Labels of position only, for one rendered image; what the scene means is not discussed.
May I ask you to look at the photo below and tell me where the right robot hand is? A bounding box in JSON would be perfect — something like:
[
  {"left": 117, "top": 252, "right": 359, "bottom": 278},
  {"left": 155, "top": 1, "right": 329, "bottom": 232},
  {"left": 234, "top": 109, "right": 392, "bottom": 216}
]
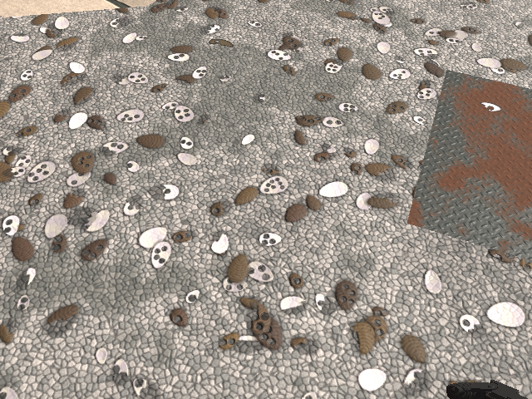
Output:
[{"left": 446, "top": 380, "right": 528, "bottom": 399}]

